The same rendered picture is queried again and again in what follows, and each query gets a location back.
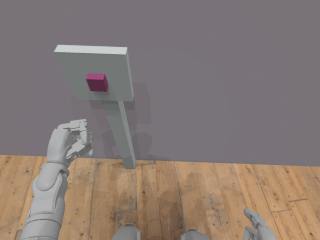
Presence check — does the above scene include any button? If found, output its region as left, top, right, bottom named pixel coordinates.
left=86, top=73, right=108, bottom=92

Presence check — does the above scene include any panel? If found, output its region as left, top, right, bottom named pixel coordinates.
left=54, top=45, right=136, bottom=169

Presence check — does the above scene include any robot right hand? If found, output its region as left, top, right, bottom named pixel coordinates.
left=241, top=208, right=277, bottom=240

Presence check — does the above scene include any right robot shin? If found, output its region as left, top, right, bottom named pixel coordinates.
left=187, top=228, right=197, bottom=232

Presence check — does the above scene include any left robot forearm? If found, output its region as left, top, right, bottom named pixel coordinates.
left=19, top=162, right=70, bottom=240

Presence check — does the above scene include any left robot shin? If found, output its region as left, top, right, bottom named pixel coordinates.
left=124, top=223, right=134, bottom=227

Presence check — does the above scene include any robot shin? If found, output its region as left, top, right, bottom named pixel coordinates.
left=187, top=228, right=197, bottom=232
left=124, top=223, right=134, bottom=227

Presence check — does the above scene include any robot left hand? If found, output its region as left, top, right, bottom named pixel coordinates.
left=46, top=119, right=95, bottom=169

